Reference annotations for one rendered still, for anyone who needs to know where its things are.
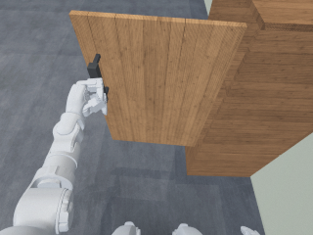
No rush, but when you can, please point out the robot left forearm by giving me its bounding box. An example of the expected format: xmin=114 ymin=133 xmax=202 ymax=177
xmin=13 ymin=112 xmax=85 ymax=226

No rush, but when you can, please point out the handle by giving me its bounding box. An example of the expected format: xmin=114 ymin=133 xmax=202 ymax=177
xmin=87 ymin=54 xmax=109 ymax=102

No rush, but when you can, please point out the robot left upper arm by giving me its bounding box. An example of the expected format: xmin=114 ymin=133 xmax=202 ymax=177
xmin=0 ymin=187 xmax=74 ymax=235

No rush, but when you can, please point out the cupboard door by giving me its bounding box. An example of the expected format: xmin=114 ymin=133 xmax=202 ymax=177
xmin=68 ymin=10 xmax=247 ymax=147

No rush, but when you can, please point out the left robot thigh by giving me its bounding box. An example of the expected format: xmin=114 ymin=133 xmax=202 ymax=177
xmin=112 ymin=224 xmax=141 ymax=235

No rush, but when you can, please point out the left robot hand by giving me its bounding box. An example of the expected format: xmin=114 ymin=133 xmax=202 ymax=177
xmin=66 ymin=77 xmax=108 ymax=120

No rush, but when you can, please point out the robot right shin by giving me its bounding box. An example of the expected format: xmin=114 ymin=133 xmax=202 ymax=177
xmin=178 ymin=223 xmax=188 ymax=228

